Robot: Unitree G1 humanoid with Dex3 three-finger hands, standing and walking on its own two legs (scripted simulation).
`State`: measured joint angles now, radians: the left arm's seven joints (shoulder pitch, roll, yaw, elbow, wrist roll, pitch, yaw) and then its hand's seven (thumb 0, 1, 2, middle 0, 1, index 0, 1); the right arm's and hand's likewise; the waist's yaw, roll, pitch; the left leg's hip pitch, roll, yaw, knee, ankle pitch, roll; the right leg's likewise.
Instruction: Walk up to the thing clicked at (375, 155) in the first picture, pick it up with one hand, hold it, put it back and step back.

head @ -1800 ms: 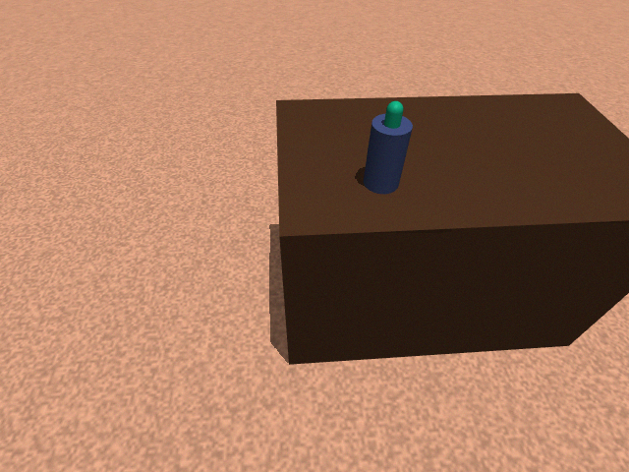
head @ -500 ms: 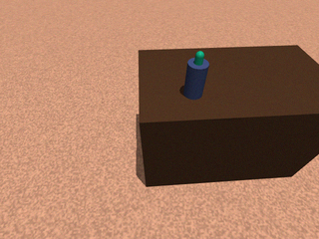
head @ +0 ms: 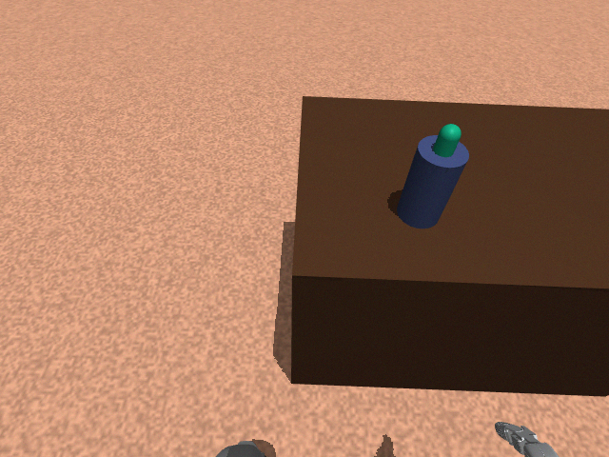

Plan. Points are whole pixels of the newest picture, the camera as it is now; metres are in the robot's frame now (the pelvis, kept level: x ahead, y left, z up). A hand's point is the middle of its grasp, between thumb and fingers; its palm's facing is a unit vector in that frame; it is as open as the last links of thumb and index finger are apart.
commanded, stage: walk up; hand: right
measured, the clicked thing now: (433, 174) +0.60 -0.22 +0.01
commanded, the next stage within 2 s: stand in 1.82 s
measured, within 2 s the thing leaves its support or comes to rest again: neither
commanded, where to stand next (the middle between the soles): +0.13 +0.01 m, yaw -2 degrees
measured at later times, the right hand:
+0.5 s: hand (484, 456) +0.17 -0.26 -0.16, palm faces -0.03 +0.94 -0.34, open 7.4 cm
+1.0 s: hand out of the picture +0.16 -0.24 -0.13, palm faces -0.02 +0.93 -0.37, open 7.4 cm
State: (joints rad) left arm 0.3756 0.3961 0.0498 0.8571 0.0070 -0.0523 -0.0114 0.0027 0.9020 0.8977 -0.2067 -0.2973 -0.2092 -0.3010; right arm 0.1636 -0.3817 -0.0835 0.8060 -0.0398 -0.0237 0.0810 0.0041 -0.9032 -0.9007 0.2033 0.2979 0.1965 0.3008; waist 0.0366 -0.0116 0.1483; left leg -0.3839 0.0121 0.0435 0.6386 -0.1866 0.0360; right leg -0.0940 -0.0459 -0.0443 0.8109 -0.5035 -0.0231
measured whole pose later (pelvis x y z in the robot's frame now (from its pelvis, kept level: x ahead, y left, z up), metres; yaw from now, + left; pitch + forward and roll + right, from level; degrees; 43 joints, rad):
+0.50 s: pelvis +0.08 +0.01 +0.00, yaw +0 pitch -1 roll +1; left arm 0.23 0.38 0.03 0.80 0.04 -0.03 0.02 0.00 0.90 0.90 -0.21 -0.30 -0.21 -0.30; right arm 0.19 -0.41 -0.06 0.84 0.01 0.05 0.00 0.00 -0.90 -0.90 0.20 0.30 0.20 0.30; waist 0.02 0.05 0.14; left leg -0.40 -0.02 -0.06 1.00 -0.56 0.00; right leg -0.42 -0.07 -0.02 0.71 -0.27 0.00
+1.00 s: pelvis +0.06 +0.02 +0.01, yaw +0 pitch -3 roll +0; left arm 0.11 0.36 0.01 1.02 0.00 0.00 -0.02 0.00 0.90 0.90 -0.21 -0.30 -0.21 -0.30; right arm 0.12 -0.36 0.00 1.01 0.00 -0.01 0.00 0.00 -0.90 -0.90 0.21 0.30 0.20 0.30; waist 0.01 -0.01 0.08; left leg -0.21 0.01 -0.02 0.59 -0.32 -0.01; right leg -0.25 -0.02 0.02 0.57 -0.26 0.02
